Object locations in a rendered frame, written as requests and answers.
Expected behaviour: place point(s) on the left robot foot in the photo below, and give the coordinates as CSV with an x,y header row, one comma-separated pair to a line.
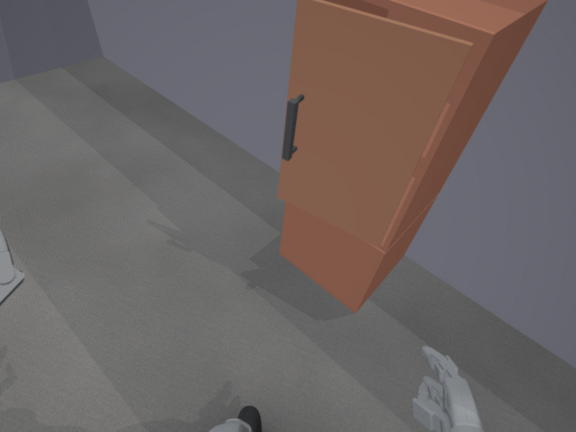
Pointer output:
x,y
250,415

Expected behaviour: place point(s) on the right robot hand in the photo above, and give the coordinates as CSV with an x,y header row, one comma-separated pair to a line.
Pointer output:
x,y
452,404

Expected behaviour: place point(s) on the handle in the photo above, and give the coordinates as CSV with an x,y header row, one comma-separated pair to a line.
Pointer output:
x,y
290,125

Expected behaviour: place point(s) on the cupboard door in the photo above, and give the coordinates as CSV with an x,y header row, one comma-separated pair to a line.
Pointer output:
x,y
374,89

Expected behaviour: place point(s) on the left robot hand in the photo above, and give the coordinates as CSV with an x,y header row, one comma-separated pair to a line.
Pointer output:
x,y
10,278

